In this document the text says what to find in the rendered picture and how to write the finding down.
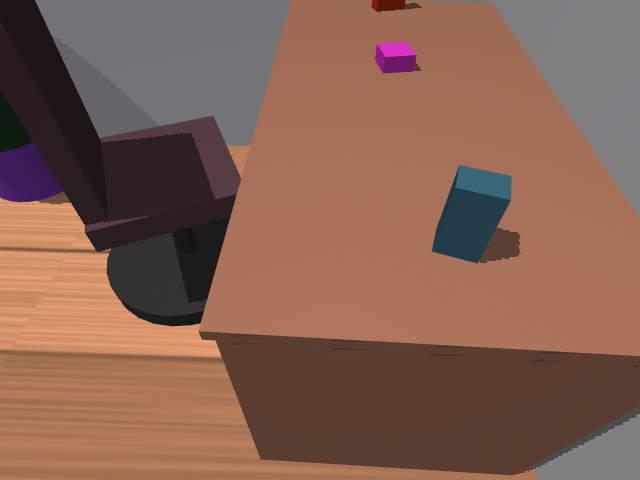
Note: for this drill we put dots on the potted plant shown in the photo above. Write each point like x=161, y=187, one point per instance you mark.
x=24, y=174

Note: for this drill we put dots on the office chair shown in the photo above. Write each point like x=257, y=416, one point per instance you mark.
x=160, y=198

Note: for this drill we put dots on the desk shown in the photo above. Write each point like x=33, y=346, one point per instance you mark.
x=346, y=339

